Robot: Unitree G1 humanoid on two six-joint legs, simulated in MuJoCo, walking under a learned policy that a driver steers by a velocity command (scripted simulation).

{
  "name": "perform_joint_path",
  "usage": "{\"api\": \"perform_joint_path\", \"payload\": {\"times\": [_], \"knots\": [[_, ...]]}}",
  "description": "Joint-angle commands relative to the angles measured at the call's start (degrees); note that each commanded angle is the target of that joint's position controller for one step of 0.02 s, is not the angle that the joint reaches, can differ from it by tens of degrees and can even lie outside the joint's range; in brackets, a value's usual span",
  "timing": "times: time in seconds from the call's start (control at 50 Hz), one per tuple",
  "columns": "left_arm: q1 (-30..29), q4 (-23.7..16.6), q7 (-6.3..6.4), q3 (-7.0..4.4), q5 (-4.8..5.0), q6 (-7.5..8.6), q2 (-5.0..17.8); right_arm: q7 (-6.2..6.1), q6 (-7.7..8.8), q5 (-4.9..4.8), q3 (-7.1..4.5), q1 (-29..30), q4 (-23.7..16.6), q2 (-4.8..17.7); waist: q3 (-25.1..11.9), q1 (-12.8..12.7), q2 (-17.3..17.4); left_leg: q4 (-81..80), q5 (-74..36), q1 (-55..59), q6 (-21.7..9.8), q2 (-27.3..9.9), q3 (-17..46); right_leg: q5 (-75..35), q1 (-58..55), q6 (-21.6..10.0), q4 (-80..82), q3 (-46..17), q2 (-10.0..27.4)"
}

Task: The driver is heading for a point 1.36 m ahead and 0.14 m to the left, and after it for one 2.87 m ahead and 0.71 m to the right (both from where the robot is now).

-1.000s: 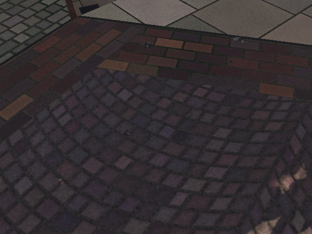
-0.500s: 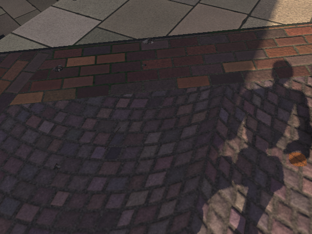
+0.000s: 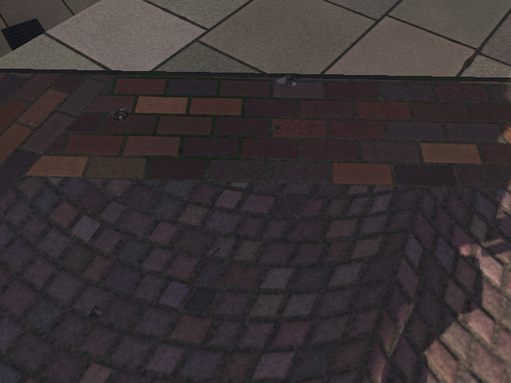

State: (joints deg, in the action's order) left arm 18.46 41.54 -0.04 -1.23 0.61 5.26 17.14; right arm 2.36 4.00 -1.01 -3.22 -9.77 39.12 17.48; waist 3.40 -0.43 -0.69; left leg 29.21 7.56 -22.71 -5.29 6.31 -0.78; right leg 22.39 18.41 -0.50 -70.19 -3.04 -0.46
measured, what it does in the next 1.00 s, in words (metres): walks ahead, turning left: right foot, then left foot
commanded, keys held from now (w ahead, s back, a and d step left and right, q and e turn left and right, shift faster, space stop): w+q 0.54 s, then w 0.08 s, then w+e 0.38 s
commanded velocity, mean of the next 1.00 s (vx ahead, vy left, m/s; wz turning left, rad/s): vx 0.50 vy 0.00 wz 0.29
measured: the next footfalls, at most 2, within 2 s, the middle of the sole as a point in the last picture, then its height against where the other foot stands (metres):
right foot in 0.34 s outside the picture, level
left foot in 0.84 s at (194, 340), level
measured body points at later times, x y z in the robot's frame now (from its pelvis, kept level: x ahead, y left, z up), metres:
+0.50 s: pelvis +0.29 -0.05 +0.01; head +0.31 -0.06 +0.46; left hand +0.34 +0.25 -0.07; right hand +0.47 -0.29 -0.10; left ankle +0.19 +0.06 -0.63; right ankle +0.35 -0.15 -0.73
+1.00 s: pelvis +0.51 +0.08 +0.01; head +0.54 +0.10 +0.46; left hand +0.49 +0.38 -0.11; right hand +0.73 -0.13 -0.08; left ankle +0.51 +0.19 -0.73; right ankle +0.51 -0.08 -0.64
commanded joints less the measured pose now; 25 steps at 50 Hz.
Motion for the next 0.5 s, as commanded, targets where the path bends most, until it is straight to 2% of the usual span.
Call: {"api": "perform_joint_path", "payload": {"times": [0.02, 0.06, 0.08, 0.12, 0.16, 0.18, 0.22, 0.26, 0.3, 0.32, 0.34, 0.36, 0.38, 0.4, 0.42, 0.44, 0.46, 0.5], "knots": [[-3.7, -7.6, 0.0, -2.1, -1.02, 2.3, 8.0, -1.06, 0.32, 1.04, -1.88, -3.2, -3.7, 7.1, -4.8, 0.4, 1.6, -17.0, -0.3, 15.9, -12.8, -16.6, 26.5, -3.7, 18.3, 0.5, 1.8, -3.6, 5.4], [-1.3, -6.9, 0.13, -1.77, -1.59, 1.19, 6.8, -1.6, 0.34, 0.52, -1.9, -2.3, -3.5, 6.7, -3.9, -1.3, 3.1, -18.3, -5.5, 9.9, -13.2, -15.3, 22.4, -4.0, 16.2, 2.5, 6.7, -2.2, 6.3], [-2.0, -7.1, 0.3, -1.45, -1.88, 0.81, 6.0, -1.86, 0.42, 0.35, -2.0, -2.4, -3.2, 7.2, -3.1, -1.4, 2.8, -18.6, -7.3, 6.8, -12.9, -14.2, 20.0, -5.3, 15.4, 3.5, 10.2, -1.2, 6.2], [-6.4, -8.6, 0.47, -0.66, -2.31, 0.75, 4.3, -2.32, 0.46, 0.07, -2.44, -3.1, -2.7, 8.7, -1.8, 0.0, 3.0, -18.5, -7.9, 2.6, -11.4, -11.7, 16.3, -13.2, 13.4, 4.8, 19.1, 0.1, 5.3], [-11.8, -9.6, 0.29, -0.17, -2.01, 1.08, 2.9, -2.7, 0.05, -0.43, -2.68, -5.0, -1.9, 9.2, -1.8, 2.4, 3.6, -17.2, -4.6, 0.7, -8.8, -9.4, 14.4, -22.8, 9.3, 5.3, 29.3, 0.7, 3.1], [-13.9, -10.0, 0.13, -0.2, -1.54, 1.28, 3.0, -2.84, -0.22, -0.56, -2.78, -6.7, -1.3, 9.5, -2.4, 3.6, 3.9, -16.5, -2.9, 1.2, -8.1, -9.5, 15.1, -26.1, 7.6, 5.6, 32.7, 0.8, 1.9], [-16.0, -10.6, -0.14, -0.7, -0.55, 1.58, 4.2, -3.04, -0.78, -0.98, -2.92, -8.9, -0.5, 9.8, -3.1, 4.4, 4.9, -14.4, 0.6, 4.3, -7.0, -10.6, 18.1, -27.4, 6.1, 5.6, 36.9, -0.7, 0.9], [-15.8, -10.7, -0.33, -1.61, -0.12, 1.85, 5.9, -3.2, -1.24, -1.12, -2.86, -9.6, -0.2, 9.2, -3.7, 3.6, 5.9, -10.6, 3.4, 8.9, -5.6, -12.2, 22.1, -24.6, 5.3, 4.6, 40.1, -2.6, 1.1], [-12.7, -10.1, -0.39, -2.68, 0.1, 2.19, 7.2, -3.14, -1.68, -0.72, -2.86, -8.9, -0.4, 8.7, -4.4, 1.3, 7.3, -5.9, 3.0, 11.0, -4.1, -12.9, 24.8, -19.4, 1.1, 2.4, 42.0, -2.2, 1.0], [-8.4, -9.2, -0.16, -3.46, -0.06, 2.35, 8.1, -2.99, -1.75, -0.45, -2.37, -9.0, -0.6, 7.1, -6.2, -1.0, 7.2, -1.4, 1.9, 10.1, -2.6, -11.1, 23.9, -18.0, -5.3, 0.7, 43.9, -1.5, 1.5], [-1.7, -8.8, 0.26, -4.37, -1.01, 2.56, 10.5, -2.57, -1.5, 0.13, -1.05, -9.4, -1.4, 3.4, -12.4, -4.1, 3.0, 11.8, 5.2, 6.3, -0.5, -7.9, 20.3, -14.1, -16.9, -2.9, 44.0, -7.8, 8.7], [3.8, -7.5, 0.39, -5.68, -2.2, 1.74, 15.4, -2.48, -0.93, -0.81, 0.31, -15.9, -2.9, -0.7, -20.5, -2.6, -13.4, 31.5, 22.3, -11.8, 3.6, 0.2, 11.2, -1.7, -35.7, -11.6, 48.0, -31.2, 22.0], [5.3, -6.6, -0.24, -5.41, -1.14, 1.27, 12.7, -2.64, -0.83, -1.66, -0.18, -16.6, -3.1, 3.5, -19.6, -2.9, -16.6, 42.4, 25.6, -21.4, 4.5, -3.3, 10.6, 11.9, -36.0, -13.3, 52.6, -44.7, 25.7], [2.9, -7.4, -0.12, -4.39, -0.9, 1.1, 8.8, -2.8, -1.18, -1.63, -1.37, -12.0, -2.9, 7.6, -12.5, -4.3, -9.5, 46.5, 20.0, -23.7, 4.9, -5.7, 11.0, 12.9, -30.3, -11.2, 53.8, -37.6, 23.1], [0.3, -7.5, 0.0, -3.84, -1.18, 0.81, 7.3, -2.92, -1.55, -0.89, -1.63, -8.0, -3.7, 8.0, -8.1, -4.1, -5.3, 46.5, 15.5, -22.7, 5.3, -7.4, 9.0, 4.5, -24.3, -9.6, 53.7, -28.5, 20.6], [-1.6, -7.1, -0.01, -3.32, -1.44, 0.68, 5.7, -2.84, -1.64, -0.06, -1.74, -5.2, -4.4, 7.4, -4.5, -3.5, -3.1, 43.7, 12.4, -21.4, 5.3, -8.8, 8.8, -3.7, -19.1, -8.6, 54.9, -21.2, 17.4], [-2.7, -6.7, 0.18, -3.11, -1.8, 0.8, 5.3, -2.49, -1.82, -0.36, -1.91, -5.5, -4.9, 6.5, -3.7, -1.9, -6.2, 42.1, 10.3, -19.2, 5.5, -10.3, 8.8, -8.5, -16.0, -8.6, 55.9, -17.2, 16.5], [-3.3, -5.6, 0.24, -3.1, -1.36, 1.2, 4.3, -2.04, -2.55, -0.77, -1.73, -5.8, -4.7, 4.8, -2.7, -1.2, -7.2, 39.5, 9.0, -16.9, 5.9, -11.3, 7.1, -13.2, -13.1, -8.8, 58.3, -10.7, 14.6]]}}
Velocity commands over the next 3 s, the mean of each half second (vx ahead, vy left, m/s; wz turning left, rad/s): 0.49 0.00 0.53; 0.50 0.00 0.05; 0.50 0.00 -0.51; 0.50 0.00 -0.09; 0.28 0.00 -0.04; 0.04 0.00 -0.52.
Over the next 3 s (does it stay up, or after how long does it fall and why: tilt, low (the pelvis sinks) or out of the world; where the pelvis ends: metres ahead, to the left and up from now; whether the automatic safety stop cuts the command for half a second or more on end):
stays up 1.35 0.16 0.02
